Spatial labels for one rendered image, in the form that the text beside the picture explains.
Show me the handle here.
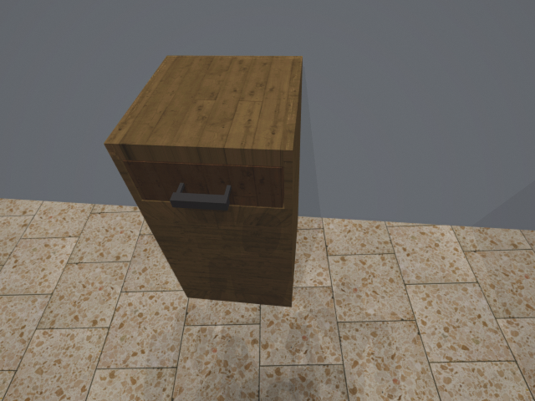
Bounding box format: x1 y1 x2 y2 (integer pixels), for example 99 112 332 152
170 183 232 211

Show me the cabinet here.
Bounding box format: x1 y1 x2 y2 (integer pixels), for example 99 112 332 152
104 55 303 307

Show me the drawer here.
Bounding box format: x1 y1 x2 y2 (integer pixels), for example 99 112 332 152
123 160 284 208

